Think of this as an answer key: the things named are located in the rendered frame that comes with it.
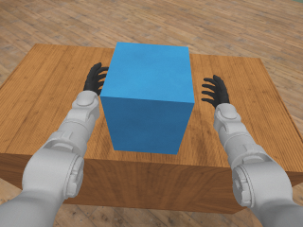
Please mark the pedestal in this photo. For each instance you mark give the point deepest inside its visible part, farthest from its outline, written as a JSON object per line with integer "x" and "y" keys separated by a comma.
{"x": 38, "y": 94}

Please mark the right robot forearm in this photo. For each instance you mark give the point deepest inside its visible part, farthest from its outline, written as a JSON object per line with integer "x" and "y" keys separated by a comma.
{"x": 237, "y": 142}

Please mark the right robot hand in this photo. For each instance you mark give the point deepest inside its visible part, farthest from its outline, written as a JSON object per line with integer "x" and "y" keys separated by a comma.
{"x": 220, "y": 95}

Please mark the left robot hand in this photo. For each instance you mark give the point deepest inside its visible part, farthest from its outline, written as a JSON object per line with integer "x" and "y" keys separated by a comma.
{"x": 92, "y": 82}

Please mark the left robot upper arm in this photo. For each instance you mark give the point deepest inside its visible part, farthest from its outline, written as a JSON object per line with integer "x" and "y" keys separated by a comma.
{"x": 52, "y": 177}

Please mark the carton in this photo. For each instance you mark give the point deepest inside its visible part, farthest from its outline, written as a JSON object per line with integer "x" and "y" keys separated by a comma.
{"x": 147, "y": 97}

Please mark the left robot forearm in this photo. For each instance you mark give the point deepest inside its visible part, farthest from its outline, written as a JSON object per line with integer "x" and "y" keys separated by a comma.
{"x": 76, "y": 129}

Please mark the right robot upper arm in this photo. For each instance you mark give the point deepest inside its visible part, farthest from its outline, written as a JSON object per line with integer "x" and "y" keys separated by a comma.
{"x": 264, "y": 188}

